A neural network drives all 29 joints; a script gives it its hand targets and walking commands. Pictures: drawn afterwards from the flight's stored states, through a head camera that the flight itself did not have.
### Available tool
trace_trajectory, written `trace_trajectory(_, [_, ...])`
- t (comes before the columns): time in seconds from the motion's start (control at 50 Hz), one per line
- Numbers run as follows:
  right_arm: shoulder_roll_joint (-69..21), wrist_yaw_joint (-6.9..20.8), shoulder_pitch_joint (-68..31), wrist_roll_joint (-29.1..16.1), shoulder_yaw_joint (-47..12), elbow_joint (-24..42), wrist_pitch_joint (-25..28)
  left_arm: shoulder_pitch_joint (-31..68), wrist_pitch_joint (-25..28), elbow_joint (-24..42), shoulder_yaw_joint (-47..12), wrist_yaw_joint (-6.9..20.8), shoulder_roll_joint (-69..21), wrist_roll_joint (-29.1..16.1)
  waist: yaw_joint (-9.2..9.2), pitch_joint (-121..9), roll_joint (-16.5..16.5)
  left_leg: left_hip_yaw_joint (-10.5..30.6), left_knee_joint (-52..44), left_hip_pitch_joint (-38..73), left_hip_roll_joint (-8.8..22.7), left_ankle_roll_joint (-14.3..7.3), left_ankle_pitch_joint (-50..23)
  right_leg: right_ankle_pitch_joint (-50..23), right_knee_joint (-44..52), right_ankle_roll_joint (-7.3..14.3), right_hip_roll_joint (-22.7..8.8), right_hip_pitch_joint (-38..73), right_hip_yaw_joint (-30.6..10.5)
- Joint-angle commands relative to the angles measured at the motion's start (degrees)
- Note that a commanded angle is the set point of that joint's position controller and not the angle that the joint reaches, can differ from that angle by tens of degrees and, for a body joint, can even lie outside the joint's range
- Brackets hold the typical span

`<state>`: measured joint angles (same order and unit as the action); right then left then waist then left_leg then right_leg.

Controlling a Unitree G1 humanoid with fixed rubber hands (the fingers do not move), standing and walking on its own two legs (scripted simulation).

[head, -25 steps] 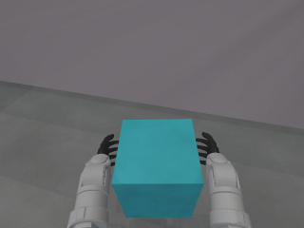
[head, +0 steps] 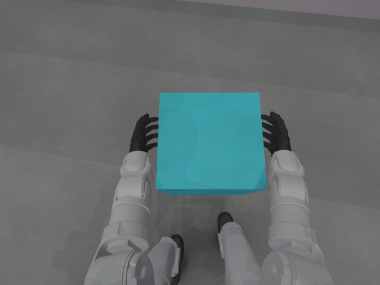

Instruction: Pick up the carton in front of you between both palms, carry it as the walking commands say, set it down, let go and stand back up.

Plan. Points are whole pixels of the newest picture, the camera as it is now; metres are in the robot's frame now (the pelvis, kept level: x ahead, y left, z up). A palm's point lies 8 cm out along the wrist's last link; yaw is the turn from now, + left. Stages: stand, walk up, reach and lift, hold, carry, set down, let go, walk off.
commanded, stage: set down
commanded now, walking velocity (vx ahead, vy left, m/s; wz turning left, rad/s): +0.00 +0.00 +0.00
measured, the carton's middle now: (207, 151) +0.38 -0.05 -0.16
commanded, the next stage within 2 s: none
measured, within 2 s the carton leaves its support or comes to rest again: neither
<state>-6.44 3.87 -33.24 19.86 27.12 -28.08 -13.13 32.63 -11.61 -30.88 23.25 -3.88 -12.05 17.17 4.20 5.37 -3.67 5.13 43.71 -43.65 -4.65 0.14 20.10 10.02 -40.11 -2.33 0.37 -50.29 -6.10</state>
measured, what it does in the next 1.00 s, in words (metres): lowers itself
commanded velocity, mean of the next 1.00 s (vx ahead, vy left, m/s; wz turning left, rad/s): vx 0.00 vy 0.00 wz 0.00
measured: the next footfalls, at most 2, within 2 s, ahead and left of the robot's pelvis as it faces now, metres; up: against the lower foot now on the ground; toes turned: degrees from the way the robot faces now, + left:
none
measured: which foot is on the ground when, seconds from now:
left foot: down 0.00-1.00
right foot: down 0.00-1.00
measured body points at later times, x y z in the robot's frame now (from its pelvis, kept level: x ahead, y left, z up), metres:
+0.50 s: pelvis -0.04 -0.02 -0.13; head +0.23 -0.05 +0.23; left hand +0.46 +0.08 -0.21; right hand +0.41 -0.22 -0.22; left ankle +0.00 +0.12 -0.70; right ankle +0.08 -0.14 -0.70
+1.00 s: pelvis -0.06 +0.00 -0.24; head +0.27 -0.02 +0.06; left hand +0.51 +0.05 -0.37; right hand +0.42 -0.24 -0.37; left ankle +0.00 +0.12 -0.70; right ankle +0.08 -0.14 -0.70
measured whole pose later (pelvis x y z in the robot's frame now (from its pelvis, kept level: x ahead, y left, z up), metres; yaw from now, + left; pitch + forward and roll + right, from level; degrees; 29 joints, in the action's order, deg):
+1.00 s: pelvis -0.06 +0.00 -0.24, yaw +4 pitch +48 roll +1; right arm -1.9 -3.6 -64.4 14.5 36.3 -31.3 -19.6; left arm 77.2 -17.5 -52.6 15.9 -3.9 7.6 10.2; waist 9.2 -0.2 -4.8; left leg 4.7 102.0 -115.2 -10.6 2.9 35.0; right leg 22.5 -95.5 -5.5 3.7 -121.2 -7.2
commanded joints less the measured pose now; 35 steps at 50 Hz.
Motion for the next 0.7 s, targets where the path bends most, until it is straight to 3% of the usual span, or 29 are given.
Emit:
trace_trajectory(0.0, [-47.0,11.4,-26.8,-8.8,-33.0,-1.1,4.5,31.0,6.0,1.2,-36.1,11.1,-46.7,-9.5,1.96,-56.0,3.5,-1.6,1.6,-5.5,-3.9,3.4,-27.0,-37.5,-11.6,2.0,5.6,36.5,4.3])
trace_trajectory(0.04, [-47.3,11.6,-28.6,-10.0,-35.1,1.3,4.4,32.7,6.1,3.4,-39.5,11.0,-46.6,-11.2,2.62,-64.0,3.7,-2.0,4.6,-9.7,-4.0,3.7,-28.4,-40.7,-14.7,1.9,5.4,35.8,4.5])
trace_trajectory(0.08, [-47.7,11.9,-29.6,-10.6,-36.1,2.4,3.5,34.1,5.2,4.2,-41.0,11.3,-46.5,-12.0,3.01,-67.7,3.3,-2.5,6.8,-13.4,-4.1,3.8,-27.1,-39.2,-16.6,1.6,5.4,32.4,4.9])
trace_trajectory(0.2, [-50.3,13.4,-33.2,-9.4,-33.7,-2.7,-1.8,40.5,-0.2,0.1,-37.3,14.8,-45.9,-10.8,3.06,-61.9,-0.6,-4.9,11.8,-20.6,-5.3,3.3,-11.1,-17.6,-19.3,0.8,6.2,12.8,7.1])
trace_trajectory(0.28, [-51.1,13.4,-37.8,-8.2,-30.4,-5.7,-4.6,45.7,-2.9,-4.3,-32.8,17.0,-45.0,-9.7,3.59,-59.3,-0.6,-6.1,15.4,-29.5,-5.7,2.5,-2.8,-9.9,-22.3,0.8,6.3,6.8,7.8])
trace_trajectory(0.48, [-51.0,9.8,-50.0,-10.1,-29.4,-5.7,-6.1,56.1,-3.5,-11.3,-27.2,17.9,-41.2,-10.5,3.45,-67.4,2.9,-8.3,27.2,-47.5,-7.4,1.1,2.3,-9.4,-33.2,-0.5,6.8,3.2,8.1])
trace_trajectory(0.68, [-47.4,6.7,-59.9,-12.6,-28.6,-4.1,-6.2,65.6,-3.8,-14.5,-27.4,16.2,-38.0,-13.2,5.81,-73.4,2.6,-9.2,37.5,-53.2,-8.3,1.0,4.4,-7.3,-42.5,-1.8,7.1,-3.5,10.0])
